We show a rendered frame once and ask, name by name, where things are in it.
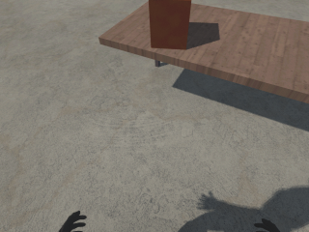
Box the robot right hand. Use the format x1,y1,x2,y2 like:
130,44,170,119
254,218,280,232

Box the robot left hand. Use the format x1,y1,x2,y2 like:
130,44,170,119
59,211,87,232

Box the table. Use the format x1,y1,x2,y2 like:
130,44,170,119
98,1,309,103

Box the carton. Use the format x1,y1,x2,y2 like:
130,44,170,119
149,0,191,50

